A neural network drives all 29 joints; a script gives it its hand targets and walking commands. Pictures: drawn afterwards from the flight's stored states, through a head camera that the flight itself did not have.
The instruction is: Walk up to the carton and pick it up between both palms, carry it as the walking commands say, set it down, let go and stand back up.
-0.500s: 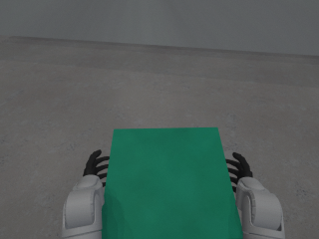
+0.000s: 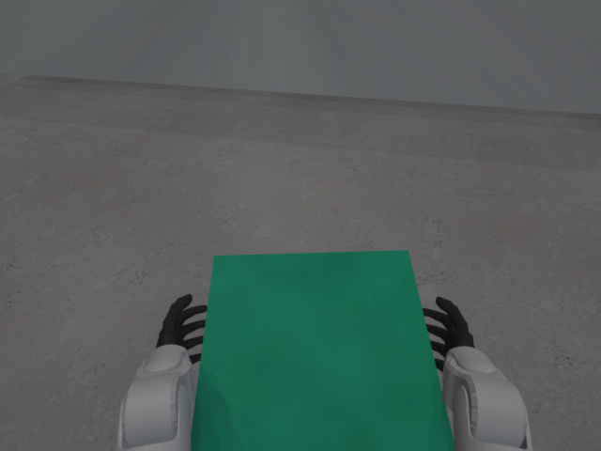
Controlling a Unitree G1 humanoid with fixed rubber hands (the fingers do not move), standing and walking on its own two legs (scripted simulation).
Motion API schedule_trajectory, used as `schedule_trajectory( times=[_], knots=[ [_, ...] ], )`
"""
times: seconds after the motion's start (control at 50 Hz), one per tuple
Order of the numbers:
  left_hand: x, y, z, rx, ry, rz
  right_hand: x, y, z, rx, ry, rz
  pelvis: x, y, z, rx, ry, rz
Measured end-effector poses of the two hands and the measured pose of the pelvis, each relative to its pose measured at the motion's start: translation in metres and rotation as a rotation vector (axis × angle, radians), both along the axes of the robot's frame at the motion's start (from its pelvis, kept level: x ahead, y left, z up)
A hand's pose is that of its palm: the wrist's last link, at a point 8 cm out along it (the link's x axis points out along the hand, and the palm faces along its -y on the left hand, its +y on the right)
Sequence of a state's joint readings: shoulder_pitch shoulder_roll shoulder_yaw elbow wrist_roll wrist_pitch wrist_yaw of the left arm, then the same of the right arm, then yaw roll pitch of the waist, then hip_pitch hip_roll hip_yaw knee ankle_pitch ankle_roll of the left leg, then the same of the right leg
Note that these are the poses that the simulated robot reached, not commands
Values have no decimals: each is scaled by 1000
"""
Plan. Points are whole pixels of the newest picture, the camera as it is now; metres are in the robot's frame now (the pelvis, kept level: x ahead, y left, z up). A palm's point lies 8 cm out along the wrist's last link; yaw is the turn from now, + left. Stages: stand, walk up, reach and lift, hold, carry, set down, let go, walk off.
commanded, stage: carry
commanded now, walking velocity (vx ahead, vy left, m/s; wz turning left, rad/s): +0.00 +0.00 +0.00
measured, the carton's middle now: (314, 367) +0.29 +0.00 -0.03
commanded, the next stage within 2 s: none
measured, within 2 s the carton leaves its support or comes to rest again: neither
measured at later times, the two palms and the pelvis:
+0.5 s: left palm (160, 382) +0.22 +0.18 +0.06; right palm (463, 381) +0.22 -0.17 +0.06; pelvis -0.04 +0.00 +0.00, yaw +1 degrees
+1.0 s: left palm (165, 390) +0.21 +0.18 +0.06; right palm (466, 388) +0.22 -0.17 +0.05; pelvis -0.05 +0.00 +0.00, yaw +1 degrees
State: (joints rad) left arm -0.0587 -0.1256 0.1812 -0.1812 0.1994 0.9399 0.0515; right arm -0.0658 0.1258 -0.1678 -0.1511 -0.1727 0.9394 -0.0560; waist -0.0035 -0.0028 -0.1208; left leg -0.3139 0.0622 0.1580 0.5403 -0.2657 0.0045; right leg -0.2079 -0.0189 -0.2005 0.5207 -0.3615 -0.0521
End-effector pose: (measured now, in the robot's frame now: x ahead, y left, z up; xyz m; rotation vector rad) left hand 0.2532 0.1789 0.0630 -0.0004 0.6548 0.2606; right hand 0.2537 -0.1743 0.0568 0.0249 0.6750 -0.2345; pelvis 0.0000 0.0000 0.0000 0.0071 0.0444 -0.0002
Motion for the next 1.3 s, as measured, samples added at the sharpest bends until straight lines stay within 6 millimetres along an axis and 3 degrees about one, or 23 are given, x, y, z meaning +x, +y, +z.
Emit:
schedule_trajectory(
  times=[0.56, 1.3],
  knots=[
    [-38, 5, 1, -7, 13, 11, -35, 5, 5, -8, 11, 7, -42, 2, 2, -11, -5, 15],
    [-39, -4, -9, -1, 5, -1, -36, -5, -7, -10, -1, 13, -47, -6, 0, -11, -2, 18]
  ],
)
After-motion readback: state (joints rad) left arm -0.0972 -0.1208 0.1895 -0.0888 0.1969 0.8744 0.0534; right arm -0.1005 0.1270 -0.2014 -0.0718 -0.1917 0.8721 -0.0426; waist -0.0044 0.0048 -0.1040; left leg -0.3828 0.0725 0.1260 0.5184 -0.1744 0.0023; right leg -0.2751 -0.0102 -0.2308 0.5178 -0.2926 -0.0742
